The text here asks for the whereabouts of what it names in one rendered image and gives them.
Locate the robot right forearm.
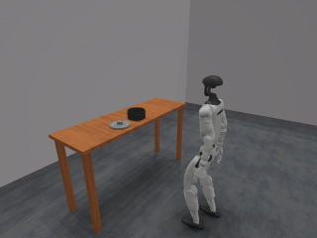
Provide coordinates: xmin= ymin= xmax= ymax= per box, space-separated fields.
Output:
xmin=215 ymin=127 xmax=227 ymax=149

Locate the robot left upper arm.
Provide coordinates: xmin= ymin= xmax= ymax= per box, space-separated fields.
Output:
xmin=199 ymin=105 xmax=216 ymax=143

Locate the robot left forearm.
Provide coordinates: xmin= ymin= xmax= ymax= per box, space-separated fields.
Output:
xmin=198 ymin=136 xmax=214 ymax=170

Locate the table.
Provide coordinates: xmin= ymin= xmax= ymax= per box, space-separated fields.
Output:
xmin=49 ymin=97 xmax=186 ymax=233

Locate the lid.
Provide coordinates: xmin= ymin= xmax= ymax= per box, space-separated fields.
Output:
xmin=109 ymin=120 xmax=131 ymax=129

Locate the robot right hand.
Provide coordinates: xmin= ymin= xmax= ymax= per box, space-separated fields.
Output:
xmin=212 ymin=148 xmax=223 ymax=164

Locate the robot left hand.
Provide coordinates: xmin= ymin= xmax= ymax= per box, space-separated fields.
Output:
xmin=193 ymin=168 xmax=207 ymax=188

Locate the robot right upper arm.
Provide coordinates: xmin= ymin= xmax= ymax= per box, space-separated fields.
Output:
xmin=219 ymin=99 xmax=228 ymax=130

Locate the right robot thigh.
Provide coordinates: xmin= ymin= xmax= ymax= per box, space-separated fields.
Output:
xmin=204 ymin=148 xmax=218 ymax=186

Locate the pot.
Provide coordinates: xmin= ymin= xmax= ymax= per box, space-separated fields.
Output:
xmin=127 ymin=107 xmax=146 ymax=121

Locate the robot right foot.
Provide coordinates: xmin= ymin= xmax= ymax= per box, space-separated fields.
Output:
xmin=199 ymin=204 xmax=221 ymax=218

